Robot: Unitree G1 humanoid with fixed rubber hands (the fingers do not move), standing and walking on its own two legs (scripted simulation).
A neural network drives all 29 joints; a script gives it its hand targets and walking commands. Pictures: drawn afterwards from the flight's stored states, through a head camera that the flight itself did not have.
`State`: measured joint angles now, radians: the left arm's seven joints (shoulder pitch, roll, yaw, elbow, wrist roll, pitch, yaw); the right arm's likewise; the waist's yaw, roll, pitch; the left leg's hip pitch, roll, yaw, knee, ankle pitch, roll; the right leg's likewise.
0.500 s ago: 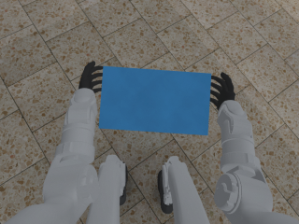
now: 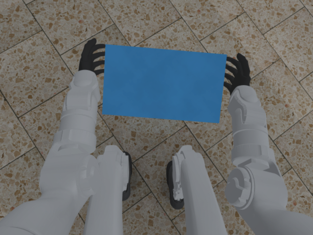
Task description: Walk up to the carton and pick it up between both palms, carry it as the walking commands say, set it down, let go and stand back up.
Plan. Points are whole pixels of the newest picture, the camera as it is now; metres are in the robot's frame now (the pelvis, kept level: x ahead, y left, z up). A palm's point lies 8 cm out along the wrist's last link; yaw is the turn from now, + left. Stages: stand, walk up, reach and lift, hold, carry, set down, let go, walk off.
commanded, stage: set down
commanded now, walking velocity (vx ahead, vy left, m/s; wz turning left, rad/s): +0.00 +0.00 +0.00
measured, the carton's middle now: (162, 87) +0.47 -0.03 -0.18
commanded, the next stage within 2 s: none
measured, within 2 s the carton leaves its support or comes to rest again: neither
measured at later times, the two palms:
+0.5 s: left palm (98, 77) +0.50 +0.16 -0.18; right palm (223, 90) +0.46 -0.21 -0.17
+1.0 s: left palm (104, 80) +0.52 +0.16 -0.27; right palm (213, 93) +0.48 -0.22 -0.26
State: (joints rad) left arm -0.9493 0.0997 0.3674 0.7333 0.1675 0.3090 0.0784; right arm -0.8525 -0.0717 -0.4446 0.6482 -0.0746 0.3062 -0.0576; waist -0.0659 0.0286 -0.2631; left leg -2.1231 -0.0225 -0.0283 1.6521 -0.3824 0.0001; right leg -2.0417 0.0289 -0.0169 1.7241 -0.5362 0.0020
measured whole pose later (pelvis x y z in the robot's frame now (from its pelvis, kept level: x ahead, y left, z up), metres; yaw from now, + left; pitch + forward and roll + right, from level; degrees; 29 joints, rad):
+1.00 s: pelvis -0.01 +0.00 -0.12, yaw -1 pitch +45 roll -3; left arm -1.28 0.30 0.18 0.99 -0.07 0.18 0.13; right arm -1.12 -0.22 -0.34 0.80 0.07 0.20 -0.07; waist -0.06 0.02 0.09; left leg -2.42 -0.02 -0.03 2.05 -0.41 0.00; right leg -2.33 0.04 -0.03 2.13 -0.59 0.01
